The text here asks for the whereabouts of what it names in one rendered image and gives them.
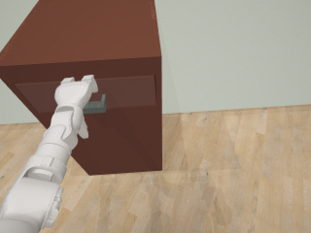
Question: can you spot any drawer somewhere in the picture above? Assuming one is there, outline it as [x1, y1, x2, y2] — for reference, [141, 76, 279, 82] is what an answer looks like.
[15, 75, 156, 113]

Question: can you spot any handle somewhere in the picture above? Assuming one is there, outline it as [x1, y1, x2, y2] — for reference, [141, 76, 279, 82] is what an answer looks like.
[83, 94, 107, 115]

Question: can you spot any left robot hand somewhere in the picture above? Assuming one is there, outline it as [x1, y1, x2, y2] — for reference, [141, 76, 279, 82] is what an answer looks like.
[54, 75, 98, 139]

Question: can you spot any left robot forearm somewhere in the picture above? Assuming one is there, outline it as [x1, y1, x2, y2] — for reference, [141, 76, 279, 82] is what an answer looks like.
[0, 103, 84, 219]

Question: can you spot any left robot upper arm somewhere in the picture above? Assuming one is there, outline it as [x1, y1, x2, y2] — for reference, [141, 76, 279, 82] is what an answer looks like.
[0, 177, 64, 233]

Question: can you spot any cabinet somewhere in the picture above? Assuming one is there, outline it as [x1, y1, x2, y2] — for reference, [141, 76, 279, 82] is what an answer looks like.
[0, 0, 162, 176]

